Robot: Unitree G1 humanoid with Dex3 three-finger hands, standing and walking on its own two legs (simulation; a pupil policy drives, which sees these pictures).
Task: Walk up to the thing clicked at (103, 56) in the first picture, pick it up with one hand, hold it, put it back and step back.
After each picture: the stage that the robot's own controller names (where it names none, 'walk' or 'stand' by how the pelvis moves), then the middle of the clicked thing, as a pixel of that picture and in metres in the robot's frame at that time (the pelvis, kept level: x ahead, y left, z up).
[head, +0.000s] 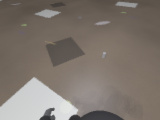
stand; (103, 55) +1.33 -0.26 -0.72
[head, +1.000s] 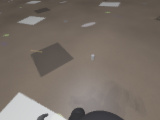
walk; (92, 57) +1.24 +0.06 -0.70
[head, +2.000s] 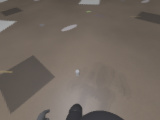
walk; (77, 72) +0.76 +0.26 -0.71
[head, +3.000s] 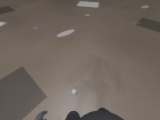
walk; (74, 92) +0.44 +0.19 -0.71
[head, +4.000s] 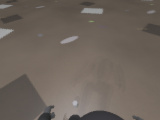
stand; (75, 104) +0.32 +0.19 -0.72
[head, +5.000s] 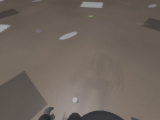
stand; (75, 100) +0.32 +0.19 -0.72
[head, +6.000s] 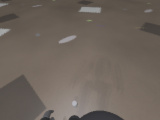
stand; (74, 104) +0.31 +0.19 -0.73
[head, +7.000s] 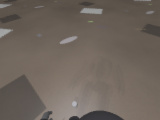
stand; (74, 104) +0.32 +0.19 -0.73
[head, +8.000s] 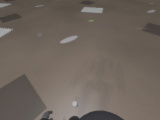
stand; (74, 104) +0.31 +0.19 -0.73
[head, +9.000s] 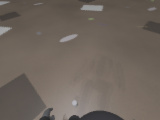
go down; (74, 103) +0.31 +0.19 -0.72
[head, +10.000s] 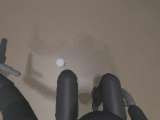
go down; (60, 63) +0.39 +0.24 -0.30
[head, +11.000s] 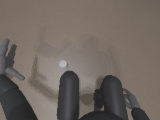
close in; (63, 65) +0.39 +0.24 -0.30
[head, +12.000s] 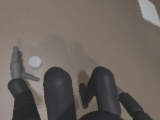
close in; (35, 63) +0.36 +0.28 -0.21
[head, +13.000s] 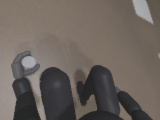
close; (29, 63) +0.36 +0.29 -0.21
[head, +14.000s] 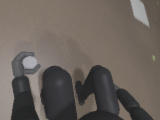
lift; (30, 63) +0.35 +0.28 -0.22
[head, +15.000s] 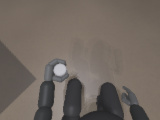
lift; (61, 71) +0.32 +0.21 -0.01
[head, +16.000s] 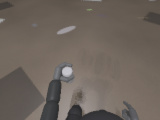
hold; (68, 75) +0.33 +0.17 +0.01
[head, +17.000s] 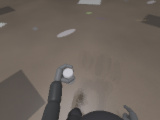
hold; (69, 76) +0.32 +0.17 +0.00
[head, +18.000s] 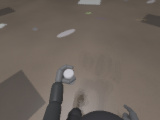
crouch; (69, 77) +0.32 +0.16 +0.00
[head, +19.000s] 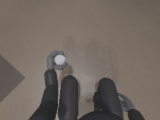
crouch; (61, 62) +0.40 +0.21 -0.09
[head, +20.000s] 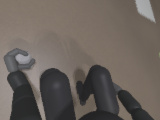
lower; (25, 60) +0.38 +0.30 -0.22
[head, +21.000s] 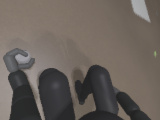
lower; (24, 60) +0.38 +0.30 -0.22
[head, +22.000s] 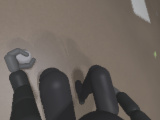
lower; (25, 59) +0.38 +0.30 -0.22
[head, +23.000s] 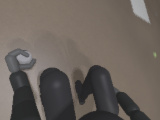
lower; (25, 60) +0.38 +0.30 -0.22
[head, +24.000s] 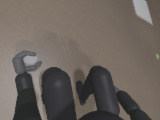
open; (30, 61) +0.37 +0.28 -0.22
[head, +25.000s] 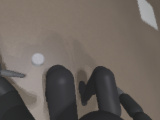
stand; (37, 60) +0.36 +0.27 -0.22
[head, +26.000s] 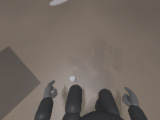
walk; (72, 79) +0.37 +0.20 -0.51
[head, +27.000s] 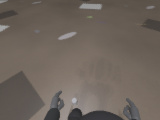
stand; (74, 101) +0.33 +0.19 -0.66
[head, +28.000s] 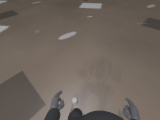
stand; (74, 101) +0.33 +0.19 -0.67
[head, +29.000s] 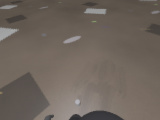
stand; (77, 103) +0.34 +0.17 -0.72
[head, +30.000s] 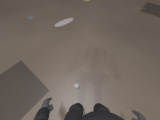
walk; (76, 86) +0.42 +0.15 -0.70
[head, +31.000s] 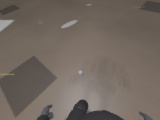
walk; (80, 73) +0.68 +0.22 -0.70
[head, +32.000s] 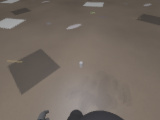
stand; (81, 64) +1.00 +0.21 -0.70
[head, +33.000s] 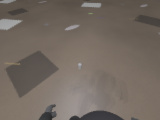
stand; (79, 66) +0.98 +0.21 -0.72
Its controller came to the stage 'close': yes
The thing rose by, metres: 0.70
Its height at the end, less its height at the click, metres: +0.00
